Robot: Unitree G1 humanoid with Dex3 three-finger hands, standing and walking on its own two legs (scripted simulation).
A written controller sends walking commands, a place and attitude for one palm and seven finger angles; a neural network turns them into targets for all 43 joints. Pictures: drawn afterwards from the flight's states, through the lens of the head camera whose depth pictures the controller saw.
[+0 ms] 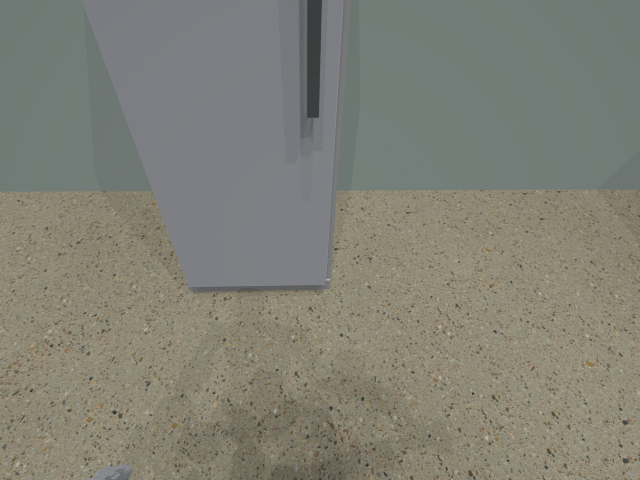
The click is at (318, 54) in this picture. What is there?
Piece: fridge door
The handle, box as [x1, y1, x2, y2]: [307, 0, 321, 117]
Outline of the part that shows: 307,0 307,117 318,117 321,0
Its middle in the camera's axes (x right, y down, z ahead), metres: -0.01 -0.44 +0.74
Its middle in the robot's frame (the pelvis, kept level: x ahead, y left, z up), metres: +0.87 +0.07 +0.24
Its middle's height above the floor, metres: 1.01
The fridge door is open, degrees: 0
